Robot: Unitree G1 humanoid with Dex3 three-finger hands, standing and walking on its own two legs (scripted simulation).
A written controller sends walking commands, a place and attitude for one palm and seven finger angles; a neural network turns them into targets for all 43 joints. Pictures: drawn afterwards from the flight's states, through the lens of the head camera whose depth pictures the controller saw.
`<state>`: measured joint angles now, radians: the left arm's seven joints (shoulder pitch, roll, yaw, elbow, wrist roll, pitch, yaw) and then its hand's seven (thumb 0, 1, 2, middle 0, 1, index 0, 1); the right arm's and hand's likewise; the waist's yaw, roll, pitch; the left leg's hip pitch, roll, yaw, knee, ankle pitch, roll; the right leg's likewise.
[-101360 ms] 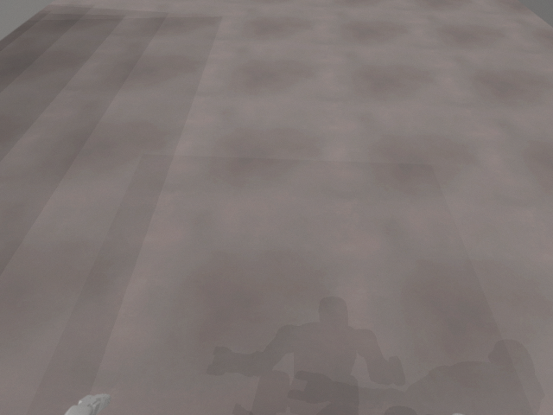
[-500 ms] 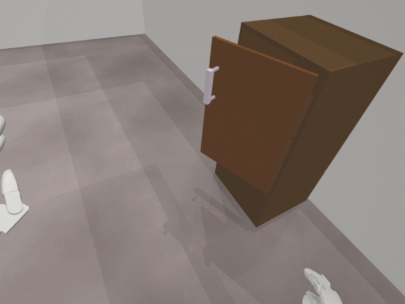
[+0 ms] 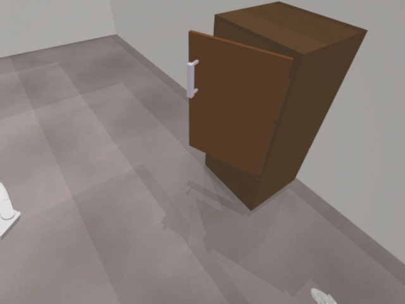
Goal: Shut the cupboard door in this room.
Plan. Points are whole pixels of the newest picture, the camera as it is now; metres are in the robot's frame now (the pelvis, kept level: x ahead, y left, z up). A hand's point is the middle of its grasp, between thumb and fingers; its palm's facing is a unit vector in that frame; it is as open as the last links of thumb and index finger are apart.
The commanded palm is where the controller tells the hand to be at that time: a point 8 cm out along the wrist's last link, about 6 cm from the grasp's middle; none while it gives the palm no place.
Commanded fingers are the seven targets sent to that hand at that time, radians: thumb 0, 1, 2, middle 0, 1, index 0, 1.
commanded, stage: stop stepping back and stand still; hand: left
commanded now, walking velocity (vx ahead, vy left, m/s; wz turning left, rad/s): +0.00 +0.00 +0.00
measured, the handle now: (193, 78) +0.95 +0.08 -0.03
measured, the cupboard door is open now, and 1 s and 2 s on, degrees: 21 21 21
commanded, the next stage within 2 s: let the arm hang, fingers relaxed in 0.22 s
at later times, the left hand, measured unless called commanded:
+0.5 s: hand (78, 302) +0.15 +0.26 -0.09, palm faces +0.04 -0.92 -0.39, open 7.4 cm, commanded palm none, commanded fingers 0.00 0.90 0.90 -0.20 -0.30 -0.20 -0.30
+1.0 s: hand out of the picture -0.04 +0.20 -0.17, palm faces +0.01 -0.98 -0.20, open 7.4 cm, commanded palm none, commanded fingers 0.00 0.90 0.90 -0.20 -0.30 -0.20 -0.30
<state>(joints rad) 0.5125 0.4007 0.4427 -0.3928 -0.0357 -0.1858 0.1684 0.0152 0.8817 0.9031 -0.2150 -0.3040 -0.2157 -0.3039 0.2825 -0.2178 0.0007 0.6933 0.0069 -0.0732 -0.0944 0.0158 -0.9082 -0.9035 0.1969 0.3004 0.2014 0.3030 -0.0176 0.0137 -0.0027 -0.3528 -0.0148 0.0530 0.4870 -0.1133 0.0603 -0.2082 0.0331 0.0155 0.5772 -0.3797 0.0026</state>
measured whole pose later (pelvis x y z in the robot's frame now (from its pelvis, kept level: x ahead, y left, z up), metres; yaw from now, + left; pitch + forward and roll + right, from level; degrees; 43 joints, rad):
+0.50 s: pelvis -0.02 +0.02 -0.01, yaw +0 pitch +0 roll +0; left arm 0.25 0.32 0.09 0.49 0.02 0.06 0.01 0.01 0.90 0.90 -0.20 -0.30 -0.20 -0.30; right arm 0.10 -0.31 0.03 0.79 -0.02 -0.02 0.00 0.01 -0.91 -0.90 0.20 0.30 0.20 0.30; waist -0.02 0.04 0.00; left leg -0.45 -0.06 0.10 0.54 -0.09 0.10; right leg -0.32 -0.01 0.02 0.70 -0.38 -0.02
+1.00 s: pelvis -0.01 +0.01 +0.01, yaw +0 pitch +0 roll -1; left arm 0.30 0.18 0.01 1.16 0.01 0.01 0.02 0.01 0.90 0.90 -0.20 -0.30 -0.20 -0.30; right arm 0.27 -0.13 0.01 1.12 -0.01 0.01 -0.04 0.02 -0.92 -0.90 0.20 0.30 0.20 0.30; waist 0.00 0.00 0.03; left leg -0.24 -0.05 0.01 0.39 -0.14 0.06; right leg -0.16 0.00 0.01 0.39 -0.23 0.01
